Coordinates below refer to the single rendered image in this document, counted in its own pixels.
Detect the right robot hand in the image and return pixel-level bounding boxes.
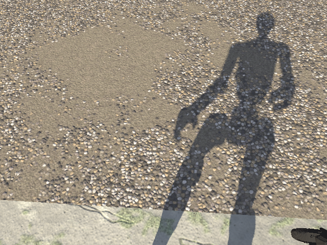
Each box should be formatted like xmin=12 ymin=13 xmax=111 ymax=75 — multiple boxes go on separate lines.
xmin=291 ymin=228 xmax=327 ymax=245

